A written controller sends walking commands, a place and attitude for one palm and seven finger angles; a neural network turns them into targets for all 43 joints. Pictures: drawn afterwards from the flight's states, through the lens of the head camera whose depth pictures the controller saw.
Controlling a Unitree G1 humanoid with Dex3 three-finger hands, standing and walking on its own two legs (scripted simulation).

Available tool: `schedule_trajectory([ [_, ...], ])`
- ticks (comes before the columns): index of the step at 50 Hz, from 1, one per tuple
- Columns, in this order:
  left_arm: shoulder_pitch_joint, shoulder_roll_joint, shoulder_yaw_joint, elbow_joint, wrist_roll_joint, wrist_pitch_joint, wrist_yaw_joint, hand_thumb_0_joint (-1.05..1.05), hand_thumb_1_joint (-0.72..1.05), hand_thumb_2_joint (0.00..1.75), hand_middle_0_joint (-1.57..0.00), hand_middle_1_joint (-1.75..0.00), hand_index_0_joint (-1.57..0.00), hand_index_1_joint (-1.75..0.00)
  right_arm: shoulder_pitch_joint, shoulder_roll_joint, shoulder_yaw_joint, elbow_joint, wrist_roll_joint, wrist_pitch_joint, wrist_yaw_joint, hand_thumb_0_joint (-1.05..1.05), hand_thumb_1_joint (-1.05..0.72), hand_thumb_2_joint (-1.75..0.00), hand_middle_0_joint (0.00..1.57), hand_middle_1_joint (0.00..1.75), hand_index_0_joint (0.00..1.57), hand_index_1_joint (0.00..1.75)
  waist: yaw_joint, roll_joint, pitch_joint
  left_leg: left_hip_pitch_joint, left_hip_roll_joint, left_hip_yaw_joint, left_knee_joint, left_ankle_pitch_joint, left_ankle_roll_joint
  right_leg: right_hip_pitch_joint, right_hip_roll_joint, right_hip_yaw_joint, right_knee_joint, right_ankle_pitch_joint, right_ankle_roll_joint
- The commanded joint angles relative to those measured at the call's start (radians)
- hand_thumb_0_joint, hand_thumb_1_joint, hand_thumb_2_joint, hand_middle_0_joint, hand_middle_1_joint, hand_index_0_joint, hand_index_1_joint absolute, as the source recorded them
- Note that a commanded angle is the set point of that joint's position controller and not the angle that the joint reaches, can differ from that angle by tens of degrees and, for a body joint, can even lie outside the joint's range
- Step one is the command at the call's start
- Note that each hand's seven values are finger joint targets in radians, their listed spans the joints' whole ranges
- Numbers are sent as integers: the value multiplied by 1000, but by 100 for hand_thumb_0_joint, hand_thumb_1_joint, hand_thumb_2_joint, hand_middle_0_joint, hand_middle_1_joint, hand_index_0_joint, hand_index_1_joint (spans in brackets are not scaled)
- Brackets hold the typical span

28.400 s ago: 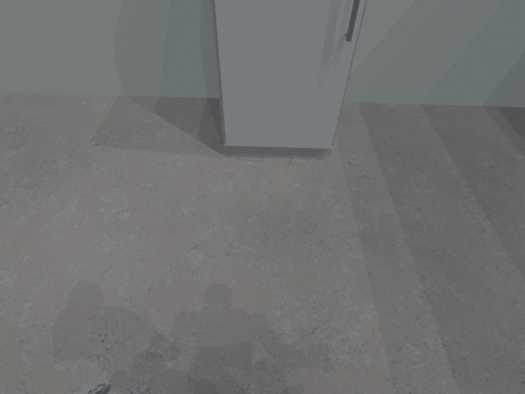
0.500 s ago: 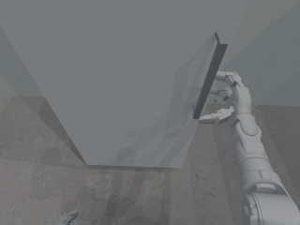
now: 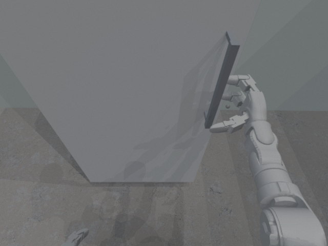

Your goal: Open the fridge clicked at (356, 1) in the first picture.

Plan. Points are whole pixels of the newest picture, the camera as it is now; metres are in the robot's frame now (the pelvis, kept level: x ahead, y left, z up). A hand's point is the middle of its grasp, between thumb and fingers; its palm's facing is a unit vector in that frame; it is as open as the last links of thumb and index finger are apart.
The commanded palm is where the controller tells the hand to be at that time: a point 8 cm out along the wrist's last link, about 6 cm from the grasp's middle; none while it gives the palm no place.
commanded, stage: move the hooked fingers beside the handle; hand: right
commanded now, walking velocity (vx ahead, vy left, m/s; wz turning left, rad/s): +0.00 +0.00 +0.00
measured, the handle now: (216, 88) +0.51 -0.10 +0.11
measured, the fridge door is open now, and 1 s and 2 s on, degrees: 0 0 0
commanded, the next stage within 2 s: none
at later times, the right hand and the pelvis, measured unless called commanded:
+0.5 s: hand (227, 108) +0.43 -0.12 +0.11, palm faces -0.08 +1.00 +0.00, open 14.0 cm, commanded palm +0.40 -0.18 +0.12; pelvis +0.01 +0.00 +0.00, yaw +2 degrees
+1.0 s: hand (240, 111) +0.42 -0.15 +0.11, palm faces -0.08 +1.00 +0.00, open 14.0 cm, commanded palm +0.39 -0.21 +0.12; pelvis +0.01 +0.01 +0.01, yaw +2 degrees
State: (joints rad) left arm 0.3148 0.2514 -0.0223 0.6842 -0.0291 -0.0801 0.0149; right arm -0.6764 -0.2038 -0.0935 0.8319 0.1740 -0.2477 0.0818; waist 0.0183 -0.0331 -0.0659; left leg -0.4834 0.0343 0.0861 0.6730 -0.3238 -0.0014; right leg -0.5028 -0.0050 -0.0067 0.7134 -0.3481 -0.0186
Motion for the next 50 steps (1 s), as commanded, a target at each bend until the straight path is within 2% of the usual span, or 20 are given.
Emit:
schedule_trajectory([
  [1, 16, 136, 51, -104, -6, -40, 11, 0, 90, 90, -20, -30, -20, -30, -494, -9, 65, -217, -18, -47, 39, 0, 50, -30, 30, 120, 30, 120, 82, 32, -285, 31, -62, -19, -74, 210, 31, 227, 3, 47, -97, 215, 2],
  [3, 16, 140, 50, -102, -5, -36, 15, 0, 90, 90, -20, -30, -20, -30, -498, -58, 26, -201, -22, -46, 40, 0, 50, -30, 30, 120, 30, 120, 73, 31, -280, 39, -61, -24, -72, 202, 34, 208, 5, 48, -100, 199, 3],
  [4, 15, 136, 48, -104, -6, -36, 15, 0, 90, 90, -20, -30, -20, -30, -508, -44, 38, -202, -21, -47, 43, 0, 50, -30, 30, 120, 30, 120, 76, 32, -273, 40, -61, -22, -74, 200, 34, 205, 6, 48, -103, 197, 2],
  [8, 20, 138, 49, -110, -3, -32, 17, 0, 90, 90, -20, -30, -20, -30, -466, -94, -14, -204, -15, -50, 53, 0, 50, -30, 30, 120, 30, 120, 60, 54, -306, 84, -59, -27, -71, 251, 33, 197, 8, 39, -98, 235, -1],
  [9, 17, 138, 51, -114, -2, -31, 17, 0, 90, 90, -20, -30, -20, -30, -459, -103, -20, -219, -16, -54, 58, 0, 50, -30, 30, 120, 30, 120, 57, 33, -323, 91, -59, -31, -70, 261, 32, 203, 10, 33, -96, 240, -1],
  [10, 22, 141, 51, -119, 0, -29, 15, 0, 90, 90, -20, -30, -20, -30, -427, -124, -35, -227, -18, -56, 59, 0, 50, -30, 30, 120, 30, 120, 43, 39, -340, 115, -59, -29, -65, 277, 35, 205, 8, 36, -96, 265, -1],
  [12, 11, 134, 48, -128, -3, -27, 13, 0, 90, 90, -20, -30, -20, -30, -401, -104, -27, -247, -9, -52, 67, 0, 50, -30, 30, 120, 30, 120, 46, 12, -326, 113, -60, -31, -68, 295, 32, 206, 8, 26, -96, 274, 0],
  [15, 10, 140, 49, -135, -5, -18, 17, 0, 90, 90, -20, -30, -20, -30, -374, -147, -58, -246, -9, -47, 70, 0, 50, -30, 30, 120, 30, 120, 38, 57, -302, 135, -60, -32, -74, 287, 32, 176, 6, 25, -104, 258, -4],
  [19, 6, 136, 45, -136, -6, -11, 24, 0, 90, 90, -20, -30, -20, -30, -370, -169, -85, -239, -6, -34, 72, 0, 50, -30, 30, 120, 30, 120, 39, 35, -276, 132, -58, -37, -83, 278, 30, 165, 8, 19, -111, 236, -3],
  [20, 9, 142, 48, -138, -4, -9, 26, 0, 90, 90, -20, -30, -20, -30, -374, -207, -111, -254, -9, -38, 70, 0, 50, -30, 30, 120, 30, 120, 34, 50, -297, 153, -56, -39, -83, 285, 31, 167, 8, 20, -110, 247, -6],
  [22, 3, 135, 47, -146, -3, -9, 27, 0, 90, 90, -20, -30, -20, -30, -364, -200, -115, -298, 0, -45, 74, 0, 50, -30, 30, 120, 30, 120, 29, 34, -339, 175, -58, -43, -79, 326, 30, 191, 9, 14, -110, 276, -6],
  [25, -1, 140, 46, -148, -4, -5, 33, 0, 90, 90, -20, -30, -20, -30, -322, -260, -162, -295, 6, -52, 81, 0, 50, -30, 30, 120, 30, 120, 18, 54, -322, 206, -56, -49, -84, 335, 30, 165, 9, 8, -113, 272, -8],
  [27, -6, 133, 44, -148, -6, -3, 35, 0, 90, 90, -20, -30, -20, -30, -347, -237, -139, -317, 5, -55, 89, 0, 50, -30, 30, 120, 30, 120, 30, 15, -314, 193, -56, -52, -88, 347, 28, 181, 10, 3, -114, 277, -8],
  [31, -5, 136, 46, -155, -5, -2, 37, 0, 90, 90, -20, -30, -20, -30, -289, -265, -166, -338, 17, -52, 105, 0, 50, -30, 30, 120, 30, 120, 18, 25, -343, 231, -55, -52, -85, 391, 28, 189, 9, 2, -116, 318, -9],
  [36, -14, 137, 46, -160, -12, 4, 39, 0, 90, 90, -20, -30, -20, -30, -251, -230, -136, -336, 28, -23, 132, 0, 50, -30, 30, 120, 30, 120, 29, 24, -292, 209, -55, -48, -96, 389, 26, 188, 7, -4, -120, 312, -10],
  [40, -10, 147, 46, -152, -10, 8, 47, 0, 90, 90, -20, -30, -20, -30, -279, -288, -176, -327, 35, -17, 139, 0, 50, -30, 30, 120, 30, 120, 30, 62, -284, 211, -51, -52, -108, 347, 25, 175, 8, 2, -121, 270, -13],
  [43, -20, 138, 47, -164, -9, 1, 45, 0, 90, 90, -20, -30, -20, -30, -263, -260, -158, -391, 36, -31, 147, 0, 50, -30, 30, 120, 30, 120, 18, -10, -341, 220, -52, -53, -94, 392, 30, 226, 11, 4, -117, 328, -9],
  [45, -15, 142, 46, -160, -9, 3, 45, 0, 90, 90, -20, -30, -20, -30, -215, -277, -166, -366, 35, -27, 149, 0, 50, -30, 30, 120, 30, 120, 19, 19, -319, 219, -52, -48, -93, 390, 29, 213, 5, 6, -115, 335, -8],
  [47, -22, 142, 45, -158, -12, 3, 44, 0, 90, 90, -20, -30, -20, -30, -238, -252, -150, -350, 42, -17, 155, 0, 50, -30, 30, 120, 30, 120, 30, 35, -283, 195, -54, -46, -101, 370, 25, 201, 6, 8, -122, 304, -9],
  [50, -25, 149, 43, -164, -12, 10, 50, 0, 90, 90, -20, -30, -20, -30, -255, -303, -176, -352, 35, -9, 159, 0, 50, -30, 30, 120, 30, 120, 23, 42, -283, 208, -49, -50, -102, 343, 27, 186, 7, 8, -128, 280, -11],
])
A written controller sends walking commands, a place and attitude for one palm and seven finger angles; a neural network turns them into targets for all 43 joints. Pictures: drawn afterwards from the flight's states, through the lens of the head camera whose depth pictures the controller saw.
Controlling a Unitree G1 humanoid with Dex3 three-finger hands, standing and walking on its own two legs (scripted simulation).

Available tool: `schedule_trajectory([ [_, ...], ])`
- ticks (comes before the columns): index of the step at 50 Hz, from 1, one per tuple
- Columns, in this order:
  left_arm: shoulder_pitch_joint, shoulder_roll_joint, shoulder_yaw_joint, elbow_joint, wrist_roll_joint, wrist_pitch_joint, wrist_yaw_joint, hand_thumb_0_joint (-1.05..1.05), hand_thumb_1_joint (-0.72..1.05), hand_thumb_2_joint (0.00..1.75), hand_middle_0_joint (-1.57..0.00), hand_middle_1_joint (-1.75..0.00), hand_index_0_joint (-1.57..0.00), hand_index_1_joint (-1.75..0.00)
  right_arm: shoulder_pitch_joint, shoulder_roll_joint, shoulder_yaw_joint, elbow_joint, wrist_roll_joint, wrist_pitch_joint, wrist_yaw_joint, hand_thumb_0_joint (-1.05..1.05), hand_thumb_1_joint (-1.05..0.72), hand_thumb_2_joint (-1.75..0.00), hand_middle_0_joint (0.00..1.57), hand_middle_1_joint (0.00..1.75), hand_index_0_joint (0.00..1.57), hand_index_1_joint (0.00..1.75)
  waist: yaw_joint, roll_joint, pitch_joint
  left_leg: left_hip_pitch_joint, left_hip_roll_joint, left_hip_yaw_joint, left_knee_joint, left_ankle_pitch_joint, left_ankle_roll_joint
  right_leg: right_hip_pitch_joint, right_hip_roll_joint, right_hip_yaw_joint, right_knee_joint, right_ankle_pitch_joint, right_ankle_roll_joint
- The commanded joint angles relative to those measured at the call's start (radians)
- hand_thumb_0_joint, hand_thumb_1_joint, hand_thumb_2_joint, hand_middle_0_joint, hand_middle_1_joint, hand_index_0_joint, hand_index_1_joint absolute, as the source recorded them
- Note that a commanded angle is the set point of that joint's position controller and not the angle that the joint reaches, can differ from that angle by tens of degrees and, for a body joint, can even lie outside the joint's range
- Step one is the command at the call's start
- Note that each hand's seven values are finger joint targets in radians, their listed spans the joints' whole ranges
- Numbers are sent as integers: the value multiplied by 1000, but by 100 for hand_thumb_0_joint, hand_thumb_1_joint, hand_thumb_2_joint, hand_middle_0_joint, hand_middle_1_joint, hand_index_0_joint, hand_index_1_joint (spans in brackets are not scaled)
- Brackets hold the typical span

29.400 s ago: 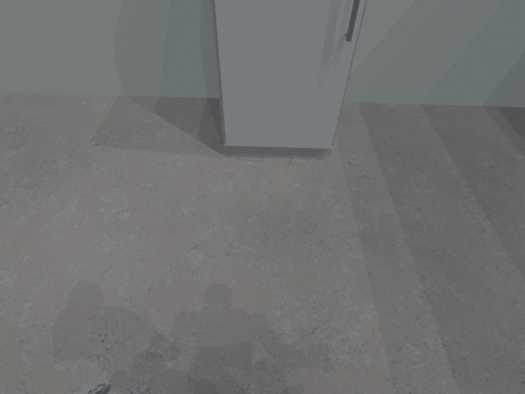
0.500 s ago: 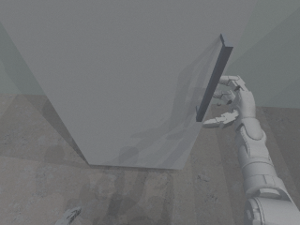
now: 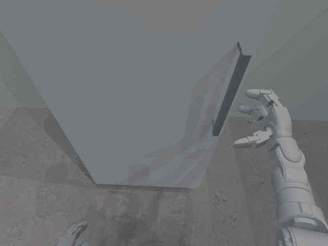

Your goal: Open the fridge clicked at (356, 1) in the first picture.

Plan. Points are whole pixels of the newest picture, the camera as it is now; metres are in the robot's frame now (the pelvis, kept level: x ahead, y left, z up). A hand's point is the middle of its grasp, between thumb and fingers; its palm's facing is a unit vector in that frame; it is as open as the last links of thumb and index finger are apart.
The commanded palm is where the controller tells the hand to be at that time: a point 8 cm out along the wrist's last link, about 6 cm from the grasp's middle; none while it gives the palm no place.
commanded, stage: move the hooked fingers beside the handle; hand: right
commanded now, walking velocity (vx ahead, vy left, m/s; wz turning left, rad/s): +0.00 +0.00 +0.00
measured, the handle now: (226, 96) +0.49 -0.12 +0.10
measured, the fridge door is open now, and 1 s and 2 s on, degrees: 0 0 0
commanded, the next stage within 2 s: feel for the door with the fingertips in 1.34 s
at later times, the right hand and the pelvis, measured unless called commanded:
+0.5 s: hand (265, 125) +0.39 -0.20 +0.11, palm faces -0.04 +1.00 -0.01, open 14.0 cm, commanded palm +0.36 -0.25 +0.11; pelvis -0.01 +0.00 +0.00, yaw +0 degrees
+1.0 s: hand (263, 123) +0.40 -0.20 +0.11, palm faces -0.05 +1.00 -0.01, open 14.0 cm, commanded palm +0.37 -0.25 +0.11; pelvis +0.00 -0.01 +0.00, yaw +1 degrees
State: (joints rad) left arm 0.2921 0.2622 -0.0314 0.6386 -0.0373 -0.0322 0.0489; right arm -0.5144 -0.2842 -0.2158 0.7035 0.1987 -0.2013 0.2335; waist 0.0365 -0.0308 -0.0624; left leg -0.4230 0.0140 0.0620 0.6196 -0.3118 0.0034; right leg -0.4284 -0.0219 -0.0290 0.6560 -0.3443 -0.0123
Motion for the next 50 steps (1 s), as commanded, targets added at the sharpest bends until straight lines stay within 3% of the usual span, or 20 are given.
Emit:
schedule_trajectory([
  [1, -9, 133, 53, -123, -4, -40, 16, 0, 90, 90, -20, -30, -20, -30, -426, -218, -56, -250, 11, -60, 6, 0, 50, -30, 30, 120, 30, 120, 3, 2, -307, 149, -28, -28, -47, 344, 23, 128, 26, 31, -70, 291, -16],
  [2, -11, 128, 52, -126, -2, -44, 14, 0, 90, 90, -20, -30, -20, -30, -428, -192, -35, -276, 12, -62, 7, 0, 50, -30, 30, 120, 30, 120, 2, -43, -332, 146, -29, -28, -44, 359, 25, 159, 27, 30, -65, 316, -14],
  [5, -2, 136, 52, -123, 0, -45, 15, 0, 90, 90, -20, -30, -20, -30, -363, -224, -67, -242, 20, -65, 12, 0, 50, -30, 30, 120, 30, 120, -4, 41, -318, 167, -31, -22, -43, 367, 25, 134, 21, 34, -66, 326, -14],
  [8, -16, 135, 50, -122, -5, -45, 17, 0, 90, 90, -20, -30, -20, -30, -419, -210, -49, -243, 21, -58, 21, 0, 50, -30, 30, 120, 30, 120, 9, -6, -280, 124, -30, -23, -52, 316, 24, 134, 25, 37, -74, 275, -12],
  [12, -14, 139, 50, -128, -3, -46, 18, 0, 90, 90, -20, -30, -20, -30, -361, -243, -87, -243, 27, -55, 30, 0, 50, -30, 30, 120, 30, 120, -9, 17, -305, 154, -29, -24, -52, 330, 26, 134, 24, 37, -77, 288, -13],
  [15, -13, 144, 48, -126, -4, -44, 22, 0, 90, 90, -20, -30, -20, -30, -352, -271, -107, -221, 33, -53, 42, 0, 50, -30, 30, 120, 30, 120, -6, 49, -270, 156, -28, -25, -57, 321, 25, 109, 21, 35, -78, 273, -16],
  [17, -23, 140, 44, -129, -7, -46, 24, 0, 90, 90, -20, -30, -20, -30, -399, -256, -86, -228, 33, -53, 53, 0, 50, -30, 30, 120, 30, 120, 2, -1, -256, 131, -27, -27, -58, 290, 25, 108, 26, 35, -83, 240, -14],
  [19, -15, 144, 45, -125, -5, -47, 29, 0, 90, 90, -20, -30, -20, -30, -426, -275, -96, -223, 33, -56, 61, 0, 50, -30, 30, 120, 30, 120, 9, 19, -270, 123, -29, -25, -58, 280, 25, 116, 24, 42, -81, 241, -15],
  [22, -16, 141, 47, -130, -5, -55, 29, 0, 90, 90, -20, -30, -20, -30, -414, -265, -85, -257, 37, -69, 74, 0, 50, -30, 30, 120, 30, 120, 1, -40, -310, 128, -29, -26, -50, 297, 28, 151, 24, 43, -74, 273, -10],
  [25, -3, 147, 46, -119, -7, -59, 29, 0, 90, 90, -20, -30, -20, -30, -415, -239, -57, -211, 44, -62, 82, 0, 50, -30, 30, 120, 30, 120, 15, 21, -278, 103, -32, -15, -53, 274, 27, 140, 19, 53, -73, 267, -11],
  [28, -10, 151, 41, -116, -9, -58, 31, 0, 90, 90, -20, -30, -20, -30, -455, -243, -53, -162, 38, -44, 83, 0, 50, -30, 30, 120, 30, 120, 22, -11, -232, 62, -29, -15, -58, 209, 26, 108, 23, 56, -82, 197, -8],
  [30, 2, 157, 43, -111, -6, -58, 32, 0, 90, 90, -20, -30, -20, -30, -480, -266, -68, -136, 31, -44, 74, 0, 50, -30, 30, 120, 30, 120, 26, 24, -232, 53, -29, -17, -60, 185, 26, 101, 21, 60, -76, 181, -13],
  [32, 6, 155, 43, -111, -3, -61, 31, 0, 90, 90, -20, -30, -20, -30, -525, -274, -73, -154, 29, -58, 68, 0, 50, -30, 30, 120, 30, 120, 26, -13, -285, 53, -28, -21, -53, 192, 26, 122, 24, 64, -72, 190, -10],
  [35, 22, 156, 47, -107, 2, -64, 30, 0, 90, 90, -20, -30, -20, -30, -517, -303, -98, -153, 27, -85, 64, 0, 50, -30, 30, 120, 30, 120, 17, 17, -329, 84, -30, -24, -42, 236, 26, 130, 21, 62, -57, 237, -11],
  [37, 21, 152, 46, -120, 2, -65, 23, 0, 90, 90, -20, -30, -20, -30, -445, -303, -113, -163, 27, -89, 67, 0, 50, -30, 30, 120, 30, 120, -6, -39, -363, 107, -31, -24, -29, 287, 30, 149, 21, 59, -58, 292, -3],
  [39, 25, 154, 46, -114, 0, -61, 20, 0, 90, 90, -20, -30, -20, -30, -441, -297, -111, -122, 31, -76, 71, 0, 50, -30, 30, 120, 30, 120, 6, -1, -309, 97, -33, -20, -35, 287, 27, 115, 19, 54, -60, 276, -6],
  [40, 32, 160, 49, -115, 0, -56, 20, 0, 90, 90, -20, -30, -20, -30, -403, -331, -139, -110, 29, -74, 72, 0, 50, -30, 30, 120, 30, 120, -5, 40, -305, 121, -32, -21, -35, 292, 27, 88, 18, 51, -60, 276, -11],
  [41, 26, 159, 47, -124, -1, -52, 19, 0, 90, 90, -20, -30, -20, -30, -388, -333, -147, -104, 29, -66, 75, 0, 50, -30, 30, 120, 30, 120, -7, 23, -301, 124, -30, -25, -34, 298, 24, 74, 19, 44, -65, 268, -11],
  [44, 24, 153, 52, -138, -2, -51, 17, 0, 90, 90, -20, -30, -20, -30, -392, -303, -122, -180, 32, -68, 84, 0, 50, -30, 30, 120, 30, 120, -8, -23, -327, 124, -34, -22, -31, 316, 29, 119, 19, 46, -63, 306, -8],
  [50, 21, 149, 59, -138, -4, -58, 16, 0, 90, 90, -20, -30, -20, -30, -353, -259, -85, -291, 45, -65, 80, 0, 50, -30, 30, 120, 30, 120, 2, -12, -338, 131, -38, -17, -37, 350, 26, 165, 12, 47, -59, 369, -8],
])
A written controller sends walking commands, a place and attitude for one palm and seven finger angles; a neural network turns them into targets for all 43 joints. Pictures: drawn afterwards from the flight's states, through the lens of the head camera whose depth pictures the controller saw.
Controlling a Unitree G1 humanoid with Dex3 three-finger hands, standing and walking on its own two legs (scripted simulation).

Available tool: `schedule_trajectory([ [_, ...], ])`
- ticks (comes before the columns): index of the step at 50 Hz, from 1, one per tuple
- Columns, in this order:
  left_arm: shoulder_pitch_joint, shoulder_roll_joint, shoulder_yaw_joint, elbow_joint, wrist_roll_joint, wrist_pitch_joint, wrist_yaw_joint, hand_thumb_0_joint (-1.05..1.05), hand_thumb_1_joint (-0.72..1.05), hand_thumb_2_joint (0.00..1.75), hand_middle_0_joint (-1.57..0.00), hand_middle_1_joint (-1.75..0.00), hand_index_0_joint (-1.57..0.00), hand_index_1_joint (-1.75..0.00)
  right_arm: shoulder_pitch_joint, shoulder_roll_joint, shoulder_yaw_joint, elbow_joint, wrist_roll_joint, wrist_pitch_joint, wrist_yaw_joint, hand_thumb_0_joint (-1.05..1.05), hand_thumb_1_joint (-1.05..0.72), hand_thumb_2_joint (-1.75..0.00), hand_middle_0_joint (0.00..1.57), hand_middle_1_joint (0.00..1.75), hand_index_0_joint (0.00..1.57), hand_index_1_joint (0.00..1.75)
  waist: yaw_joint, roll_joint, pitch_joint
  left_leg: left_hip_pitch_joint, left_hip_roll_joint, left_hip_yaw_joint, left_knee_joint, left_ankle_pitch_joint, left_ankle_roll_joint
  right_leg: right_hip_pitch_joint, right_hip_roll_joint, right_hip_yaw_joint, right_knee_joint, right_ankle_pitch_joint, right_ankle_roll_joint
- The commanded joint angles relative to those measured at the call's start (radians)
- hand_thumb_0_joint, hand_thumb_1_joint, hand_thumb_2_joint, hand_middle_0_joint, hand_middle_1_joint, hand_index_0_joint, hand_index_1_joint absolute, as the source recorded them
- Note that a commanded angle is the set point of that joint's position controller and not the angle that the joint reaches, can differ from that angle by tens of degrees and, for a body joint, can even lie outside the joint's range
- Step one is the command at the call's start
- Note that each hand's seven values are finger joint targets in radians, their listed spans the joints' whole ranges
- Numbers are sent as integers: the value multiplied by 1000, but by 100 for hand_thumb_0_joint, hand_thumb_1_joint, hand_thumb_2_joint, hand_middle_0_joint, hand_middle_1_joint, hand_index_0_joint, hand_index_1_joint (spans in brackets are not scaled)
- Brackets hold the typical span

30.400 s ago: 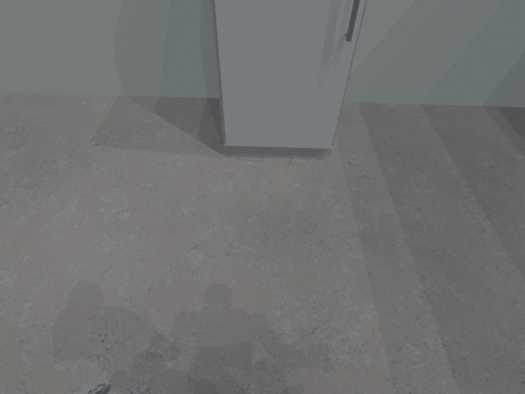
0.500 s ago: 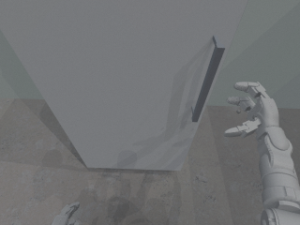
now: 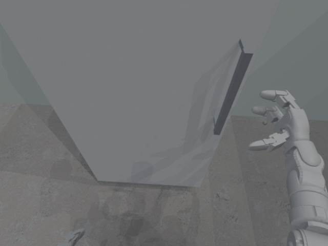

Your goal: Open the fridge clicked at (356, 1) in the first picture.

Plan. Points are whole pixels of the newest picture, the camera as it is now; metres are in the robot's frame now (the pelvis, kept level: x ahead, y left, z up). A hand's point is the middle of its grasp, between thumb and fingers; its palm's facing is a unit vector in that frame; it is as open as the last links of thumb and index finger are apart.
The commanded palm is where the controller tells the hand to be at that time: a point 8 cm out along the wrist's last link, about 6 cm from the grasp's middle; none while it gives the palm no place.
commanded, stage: move the hooked fingers beside the handle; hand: right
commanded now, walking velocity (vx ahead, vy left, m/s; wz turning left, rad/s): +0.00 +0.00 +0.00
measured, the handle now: (227, 94) +0.49 -0.12 +0.10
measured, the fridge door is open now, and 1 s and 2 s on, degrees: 0 0 0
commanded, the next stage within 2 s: feel for the door with the fingertips in 0.34 s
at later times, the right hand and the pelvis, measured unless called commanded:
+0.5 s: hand (262, 123) +0.39 -0.18 +0.11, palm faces -0.04 +1.00 -0.01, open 14.0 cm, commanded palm +0.36 -0.23 +0.11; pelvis +0.00 +0.00 +0.00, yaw -1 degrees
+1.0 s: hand (247, 120) +0.40 -0.15 +0.11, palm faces -0.04 +1.00 +0.00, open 14.0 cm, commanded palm +0.38 -0.21 +0.11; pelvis -0.01 +0.01 +0.00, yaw +0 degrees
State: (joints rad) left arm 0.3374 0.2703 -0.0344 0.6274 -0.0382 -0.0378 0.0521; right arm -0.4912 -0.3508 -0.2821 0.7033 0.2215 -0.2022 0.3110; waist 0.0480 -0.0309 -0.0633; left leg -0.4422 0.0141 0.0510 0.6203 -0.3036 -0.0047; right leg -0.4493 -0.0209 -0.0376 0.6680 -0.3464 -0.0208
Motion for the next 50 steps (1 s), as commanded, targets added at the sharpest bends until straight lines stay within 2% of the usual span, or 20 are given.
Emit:
schedule_trajectory([
  [1, -29, 138, 62, -122, -4, -55, 12, 0, 90, 90, -20, -30, -20, -30, -369, -187, -21, -292, 25, -57, -2, 0, 50, -30, 30, 120, 30, 120, -9, -19, -320, 144, -38, -4, -42, 344, 33, 186, 10, 58, -76, 370, 2],
  [3, -34, 140, 60, -120, -4, -54, 11, 0, 90, 90, -20, -30, -20, -30, -326, -197, -41, -280, 28, -38, -7, 0, 50, -30, 30, 120, 30, 120, -16, 1, -294, 150, -37, -5, -48, 343, 32, 169, 14, 52, -82, 347, 0],
  [4, -40, 140, 58, -118, -6, -51, 13, 0, 90, 90, -20, -30, -20, -30, -321, -196, -37, -264, 25, -29, -8, 0, 50, -30, 30, 120, 30, 120, -11, 12, -257, 143, -36, -3, -53, 323, 32, 145, 14, 51, -88, 317, 0],
  [5, -39, 141, 57, -117, -5, -50, 13, 0, 90, 90, -20, -30, -20, -30, -345, -186, -21, -279, 23, -30, -10, 0, 50, -30, 30, 120, 30, 120, -7, 24, -263, 149, -33, -4, -54, 321, 32, 147, 15, 50, -88, 313, -3],
  [8, -59, 136, 51, -120, -5, -50, 19, 0, 90, 90, -20, -30, -20, -30, -384, -200, -28, -273, 14, -28, -15, 0, 50, -30, 30, 120, 30, 120, -6, -18, -245, 129, -31, -9, -61, 268, 33, 143, 20, 51, -94, 257, -2],
  [10, -54, 140, 52, -116, -3, -51, 23, 0, 90, 90, -20, -30, -20, -30, -421, -218, -38, -273, 13, -38, -17, 0, 50, -30, 30, 120, 30, 120, -2, 25, -263, 141, -31, -11, -60, 269, 34, 144, 19, 54, -88, 259, -6],
  [11, -60, 136, 52, -120, -1, -52, 24, 0, 90, 90, -20, -30, -20, -30, -410, -228, -51, -283, 13, -45, -16, 0, 50, -30, 30, 120, 30, 120, -15, -21, -292, 152, -29, -14, -54, 290, 36, 161, 21, 54, -88, 282, -3],
  [13, -64, 129, 50, -121, -3, -58, 24, 0, 90, 90, -20, -30, -20, -30, -421, -181, -5, -301, 14, -50, -8, 0, 50, -30, 30, 120, 30, 120, -7, -50, -313, 142, -30, -11, -50, 315, 37, 198, 20, 55, -80, 322, 1],
  [16, -61, 135, 48, -111, -5, -58, 24, 0, 90, 90, -20, -30, -20, -30, -413, -164, 5, -220, 20, -36, -6, 0, 50, -30, 30, 120, 30, 120, 4, 32, -265, 123, -31, -6, -58, 290, 30, 162, 17, 57, -83, 279, -3],
  [22, -63, 135, 48, -125, -2, -51, 18, 0, 90, 90, -20, -30, -20, -30, -387, -200, -28, -224, 8, -27, -12, 0, 50, -30, 30, 120, 30, 120, -21, -8, -298, 153, -25, -11, -44, 313, 36, 151, 23, 56, -80, 301, 0],
  [24, -67, 129, 50, -130, -3, -55, 14, 0, 90, 90, -20, -30, -20, -30, -416, -137, 22, -262, 15, -37, -15, 0, 50, -30, 30, 120, 30, 120, -8, 3, -305, 138, -30, -6, -48, 309, 33, 173, 22, 55, -79, 301, -1],
  [25, -62, 131, 51, -130, -3, -55, 12, 0, 90, 90, -20, -30, -20, -30, -394, -131, 29, -256, 19, -38, -17, 0, 50, -30, 30, 120, 30, 120, -7, 41, -301, 150, -30, -7, -51, 313, 32, 163, 18, 54, -76, 303, -5],
  [28, -63, 133, 52, -115, -4, -53, 15, 0, 90, 90, -20, -30, -20, -30, -445, -159, 8, -247, 9, -38, -35, 0, 50, -30, 30, 120, 30, 120, 0, 17, -281, 125, -29, -8, -53, 274, 31, 152, 22, 57, -81, 258, -2],
  [32, -69, 126, 49, -113, -2, -56, 13, 0, 90, 90, -20, -30, -20, -30, -468, -133, 33, -268, -1, -46, -58, 0, 50, -30, 30, 120, 30, 120, 2, -6, -281, 127, -27, -14, -59, 256, 32, 152, 25, 54, -85, 235, -4],
  [34, -65, 125, 52, -114, 2, -59, 12, 0, 90, 90, -20, -30, -20, -30, -427, -137, 18, -273, -5, -53, -69, 0, 50, -30, 30, 120, 30, 120, -13, -5, -312, 149, -28, -15, -55, 278, 33, 163, 24, 52, -85, 260, -3],
  [35, -59, 127, 53, -112, 4, -58, 11, 0, 90, 90, -20, -30, -20, -30, -405, -146, 10, -268, -4, -54, -74, 0, 50, -30, 30, 120, 30, 120, -17, 29, -322, 172, -27, -15, -54, 295, 33, 153, 21, 51, -82, 275, -5],
  [39, -68, 120, 54, -114, -1, -60, 7, 0, 90, 90, -20, -30, -20, -30, -386, -100, 42, -283, -8, -52, -83, 0, 50, -30, 30, 120, 30, 120, -17, -5, -293, 160, -30, -12, -57, 293, 33, 153, 22, 45, -94, 268, -1],
  [40, -64, 120, 54, -114, -1, -59, 5, 0, 90, 90, -20, -30, -20, -30, -389, -85, 58, -277, -11, -49, -89, 0, 50, -30, 30, 120, 30, 120, -12, 32, -283, 161, -30, -7, -59, 288, 32, 151, 19, 47, -93, 271, -4],
  [43, -65, 124, 52, -104, 1, -52, 11, 0, 90, 90, -20, -30, -20, -30, -421, -151, -1, -255, -20, -44, -107, 0, 50, -30, 30, 120, 30, 120, -13, 39, -270, 166, -28, -18, -66, 269, 30, 126, 24, 44, -101, 231, -6],
  [50, -51, 123, 51, -91, 1, -51, 16, 0, 90, 90, -20, -30, -20, -30, -488, -124, 38, -202, -23, -63, -96, 0, 50, -30, 30, 120, 30, 120, 7, 26, -266, 148, -29, -19, -68, 269, 29, 136, 22, 39, -92, 235, -7],
])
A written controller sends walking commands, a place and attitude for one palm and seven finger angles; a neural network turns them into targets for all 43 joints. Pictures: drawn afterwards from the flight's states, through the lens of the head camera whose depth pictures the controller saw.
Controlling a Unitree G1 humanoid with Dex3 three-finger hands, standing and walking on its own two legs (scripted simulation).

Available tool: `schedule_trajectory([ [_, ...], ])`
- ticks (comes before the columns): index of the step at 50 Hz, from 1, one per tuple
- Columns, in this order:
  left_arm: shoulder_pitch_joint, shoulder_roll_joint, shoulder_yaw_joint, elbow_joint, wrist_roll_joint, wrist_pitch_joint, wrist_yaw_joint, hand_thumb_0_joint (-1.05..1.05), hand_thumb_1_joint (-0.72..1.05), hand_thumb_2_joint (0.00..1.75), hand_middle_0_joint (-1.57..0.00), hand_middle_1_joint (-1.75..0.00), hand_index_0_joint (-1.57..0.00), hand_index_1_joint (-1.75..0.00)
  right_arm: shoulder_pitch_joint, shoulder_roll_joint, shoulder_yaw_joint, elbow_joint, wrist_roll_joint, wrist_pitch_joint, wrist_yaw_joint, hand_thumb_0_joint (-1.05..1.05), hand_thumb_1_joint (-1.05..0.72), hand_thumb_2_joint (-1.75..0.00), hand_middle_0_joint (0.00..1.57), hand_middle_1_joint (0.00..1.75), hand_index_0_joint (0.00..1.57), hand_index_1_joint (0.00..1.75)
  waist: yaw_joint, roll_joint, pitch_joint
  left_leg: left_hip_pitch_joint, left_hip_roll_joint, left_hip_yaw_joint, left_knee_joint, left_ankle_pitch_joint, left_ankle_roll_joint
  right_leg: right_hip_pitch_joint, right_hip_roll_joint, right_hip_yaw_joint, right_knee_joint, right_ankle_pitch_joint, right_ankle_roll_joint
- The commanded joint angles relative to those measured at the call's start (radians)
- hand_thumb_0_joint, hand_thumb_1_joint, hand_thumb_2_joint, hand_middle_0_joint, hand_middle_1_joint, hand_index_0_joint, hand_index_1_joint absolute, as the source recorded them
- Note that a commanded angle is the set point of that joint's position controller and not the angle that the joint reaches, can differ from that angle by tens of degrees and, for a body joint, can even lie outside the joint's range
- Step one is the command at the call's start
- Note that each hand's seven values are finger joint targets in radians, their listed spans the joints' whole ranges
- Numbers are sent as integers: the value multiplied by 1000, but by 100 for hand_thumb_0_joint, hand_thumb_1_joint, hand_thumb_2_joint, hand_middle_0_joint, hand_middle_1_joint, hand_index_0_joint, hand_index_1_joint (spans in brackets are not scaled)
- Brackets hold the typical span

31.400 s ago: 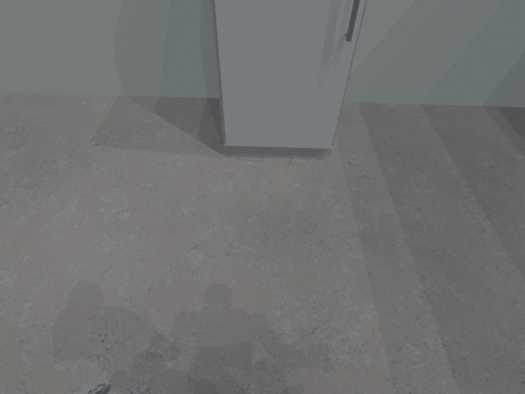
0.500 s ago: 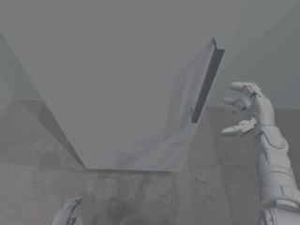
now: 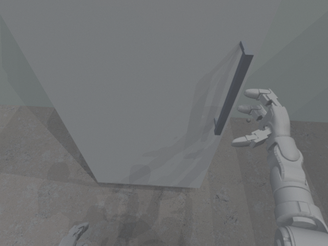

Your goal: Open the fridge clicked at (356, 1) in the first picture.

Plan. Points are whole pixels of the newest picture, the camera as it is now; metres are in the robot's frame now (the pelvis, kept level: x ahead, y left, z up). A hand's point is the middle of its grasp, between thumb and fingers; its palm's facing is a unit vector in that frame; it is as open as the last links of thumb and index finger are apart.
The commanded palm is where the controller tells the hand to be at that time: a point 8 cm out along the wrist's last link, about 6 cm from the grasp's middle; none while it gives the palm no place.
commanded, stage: feel for the door with the fingertips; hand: right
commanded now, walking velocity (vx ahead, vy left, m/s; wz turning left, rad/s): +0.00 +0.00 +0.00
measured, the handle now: (228, 95) +0.50 -0.12 +0.10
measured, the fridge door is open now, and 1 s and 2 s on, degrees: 0 0 0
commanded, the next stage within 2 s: slide the fingers in behind the handle in 0.46 s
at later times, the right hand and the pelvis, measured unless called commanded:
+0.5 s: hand (248, 112) +0.43 -0.16 +0.11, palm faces -0.04 +1.00 +0.00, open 14.0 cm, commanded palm +0.41 -0.22 +0.11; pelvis +0.00 +0.00 +0.00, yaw +0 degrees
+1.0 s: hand (247, 119) +0.41 -0.16 +0.11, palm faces -0.05 +1.00 +0.00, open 14.0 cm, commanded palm +0.39 -0.21 +0.11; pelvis +0.01 -0.01 +0.00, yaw +0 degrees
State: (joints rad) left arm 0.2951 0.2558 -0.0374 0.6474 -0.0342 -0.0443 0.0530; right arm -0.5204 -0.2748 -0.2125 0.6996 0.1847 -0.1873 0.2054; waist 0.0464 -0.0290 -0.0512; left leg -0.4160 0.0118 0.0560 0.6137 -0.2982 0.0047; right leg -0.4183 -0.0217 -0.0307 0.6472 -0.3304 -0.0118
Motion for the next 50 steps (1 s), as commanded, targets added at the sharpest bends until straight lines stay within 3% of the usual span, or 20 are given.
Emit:
schedule_trajectory([
  [1, -6, 138, 54, -108, -3, -44, 16, 0, 90, 90, -20, -30, -20, -30, -463, -202, -41, -169, 16, -77, 12, 0, 50, -30, 30, 120, 30, 120, 9, 45, -278, 118, -27, -24, -61, 258, 18, 97, 22, 36, -74, 208, -16],
  [2, -5, 142, 56, -107, -4, -44, 17, 0, 90, 90, -20, -30, -20, -30, -481, -217, -50, -168, 15, -80, 13, 0, 50, -30, 30, 120, 30, 120, 8, 29, -287, 115, -27, -25, -59, 256, 20, 101, 24, 38, -73, 209, -15],
  [3, -8, 137, 54, -108, -5, -45, 15, 0, 90, 90, -20, -30, -20, -30, -497, -185, -22, -168, 14, -82, 18, 0, 50, -30, 30, 120, 30, 120, 10, -11, -291, 103, -27, -23, -56, 259, 22, 116, 26, 36, -70, 217, -13],
  [5, 5, 140, 59, -107, -3, -46, 11, 0, 90, 90, -20, -30, -20, -30, -482, -183, -21, -161, 15, -88, 18, 0, 50, -30, 30, 120, 30, 120, 6, 20, -322, 115, -29, -18, -48, 280, 24, 128, 23, 41, -61, 253, -14],
  [7, 10, 142, 58, -101, -3, -45, 8, 0, 90, 90, -20, -30, -20, -30, -512, -175, -19, -133, 19, -83, 17, 0, 50, -30, 30, 120, 30, 120, 18, 27, -302, 95, -30, -17, -48, 287, 20, 115, 23, 40, -58, 247, -13],
  [10, 25, 148, 64, -99, 1, -39, 8, 0, 90, 90, -20, -30, -20, -30, -515, -221, -56, -109, 10, -87, 11, 0, 50, -30, 30, 120, 30, 120, 9, 59, -325, 112, -30, -21, -41, 293, 20, 102, 23, 39, -52, 256, -17],
  [12, 23, 143, 63, -107, 2, -38, 2, 0, 90, 90, -20, -30, -20, -30, -500, -233, -75, -140, 9, -97, 10, 0, 50, -30, 30, 120, 30, 120, -5, 8, -358, 134, -28, -27, -34, 335, 22, 112, 27, 32, -49, 286, -15],
  [15, 30, 146, 63, -104, 2, -30, 2, 0, 90, 90, -20, -30, -20, -30, -495, -250, -80, -112, 5, -103, 11, 0, 50, -30, 30, 120, 30, 120, 1, 43, -322, 133, -28, -26, -35, 322, 21, 80, 23, 30, -47, 269, -16],
  [17, 26, 143, 61, -104, -1, -29, 2, 0, 90, 90, -20, -30, -20, -30, -548, -220, -53, -104, 6, -104, 14, 0, 50, -30, 30, 120, 30, 120, 18, 12, -303, 101, -31, -27, -39, 300, 19, 84, 24, 29, -50, 241, -16],
  [18, 31, 147, 61, -102, -1, -28, 3, 0, 90, 90, -20, -30, -20, -30, -540, -247, -79, -81, 7, -101, 12, 0, 50, -30, 30, 120, 30, 120, 12, 27, -297, 97, -32, -28, -42, 281, 19, 74, 24, 30, -50, 222, -17],
  [25, 60, 150, 66, -91, 3, -31, 3, 0, 90, 90, -20, -30, -20, -30, -584, -241, -58, -75, 3, -128, 28, 0, 50, -30, 30, 120, 30, 120, 21, -8, -372, 99, -36, -25, -23, 322, 24, 115, 20, 37, -32, 296, -14],
  [26, 60, 146, 66, -91, 1, -31, -1, 0, 90, 90, -20, -30, -20, -30, -561, -216, -50, -62, 9, -125, 31, 0, 50, -30, 30, 120, 30, 120, 19, -18, -366, 87, -37, -21, -23, 327, 23, 120, 20, 37, -31, 305, -13],
  [29, 67, 155, 68, -87, 1, -25, -2, 0, 90, 90, -20, -30, -20, -30, -564, -248, -75, -32, 10, -112, 33, 0, 50, -30, 30, 120, 30, 120, 22, 8, -340, 84, -38, -21, -24, 316, 22, 87, 20, 35, -33, 279, -13],
  [33, 61, 147, 72, -110, 1, -25, -11, 0, 90, 90, -20, -30, -20, -30, -505, -205, -51, -114, 12, -113, 30, 0, 50, -30, 30, 120, 30, 120, 4, -5, -376, 105, -40, -14, -15, 349, 26, 118, 17, 37, -34, 336, -11],
  [35, 60, 150, 76, -119, 3, -22, -14, 0, 90, 90, -20, -30, -20, -30, -429, -230, -78, -159, 16, -116, 22, 0, 50, -30, 30, 120, 30, 120, -15, 15, -399, 141, -40, -15, -13, 378, 26, 122, 14, 34, -32, 373, -11],
  [37, 46, 142, 73, -122, -2, -23, -16, 0, 90, 90, -20, -30, -20, -30, -434, -188, -45, -194, 18, -106, 17, 0, 50, -30, 30, 120, 30, 120, -5, -12, -356, 118, -41, -14, -20, 372, 23, 125, 13, 32, -39, 364, -10],
  [39, 44, 145, 75, -115, -1, -20, -12, 0, 90, 90, -20, -30, -20, -30, -432, -214, -68, -188, 14, -94, 7, 0, 50, -30, 30, 120, 30, 120, 0, 42, -332, 119, -41, -13, -30, 342, 20, 106, 12, 32, -48, 315, -13],
  [43, 19, 137, 67, -124, -2, -22, -3, 0, 90, 90, -20, -30, -20, -30, -431, -214, -62, -238, 8, -89, -6, 0, 50, -30, 30, 120, 30, 120, -7, 2, -317, 127, -36, -17, -37, 318, 25, 111, 15, 34, -61, 292, -12],
  [44, 11, 132, 65, -126, -2, -26, -3, 0, 90, 90, -20, -30, -20, -30, -450, -172, -23, -259, 7, -91, -5, 0, 50, -30, 30, 120, 30, 120, 3, -16, -319, 111, -38, -14, -39, 308, 24, 135, 15, 35, -61, 291, -11],
  [50, 6, 137, 61, -108, -3, -36, 4, 0, 90, 90, -20, -30, -20, -30, -466, -150, -2, -199, 11, -70, -8, 0, 50, -30, 30, 120, 30, 120, 15, 36, -281, 85, -36, -10, -52, 258, 22, 125, 16, 43, -60, 241, -13],
])
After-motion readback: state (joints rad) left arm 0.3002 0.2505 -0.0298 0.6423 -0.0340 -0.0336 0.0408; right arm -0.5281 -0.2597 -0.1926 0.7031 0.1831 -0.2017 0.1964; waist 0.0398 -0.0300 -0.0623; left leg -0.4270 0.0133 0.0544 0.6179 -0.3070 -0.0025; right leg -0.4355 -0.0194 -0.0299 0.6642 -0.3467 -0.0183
